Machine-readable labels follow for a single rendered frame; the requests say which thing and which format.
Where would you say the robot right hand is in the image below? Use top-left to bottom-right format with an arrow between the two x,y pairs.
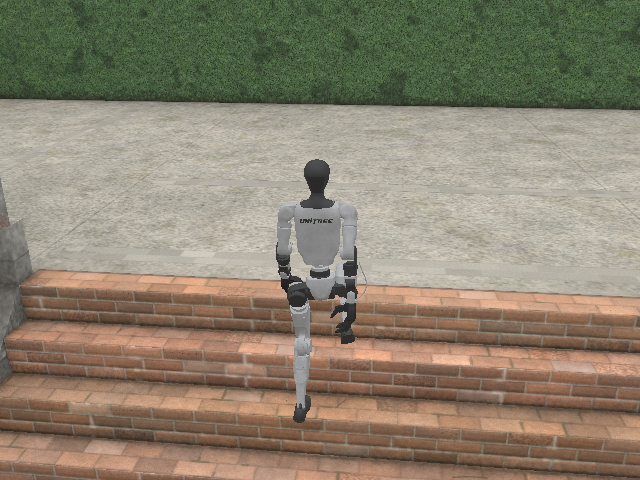
330,302 -> 356,333

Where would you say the robot left hand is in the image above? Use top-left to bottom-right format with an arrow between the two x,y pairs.
281,273 -> 303,293

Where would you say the robot left upper arm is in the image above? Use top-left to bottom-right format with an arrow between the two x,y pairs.
277,202 -> 297,256

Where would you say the robot left shin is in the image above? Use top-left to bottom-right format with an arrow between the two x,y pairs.
293,338 -> 310,409

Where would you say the robot left forearm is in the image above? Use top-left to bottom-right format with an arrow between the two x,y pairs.
276,242 -> 291,279

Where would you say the robot right upper arm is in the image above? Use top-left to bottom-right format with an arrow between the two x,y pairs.
338,202 -> 358,260

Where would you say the robot right shin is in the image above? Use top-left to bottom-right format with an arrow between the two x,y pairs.
339,297 -> 347,322

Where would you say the robot shin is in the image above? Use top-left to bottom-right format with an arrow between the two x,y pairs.
293,338 -> 310,409
339,297 -> 347,322

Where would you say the robot right forearm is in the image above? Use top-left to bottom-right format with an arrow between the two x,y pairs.
343,246 -> 358,304

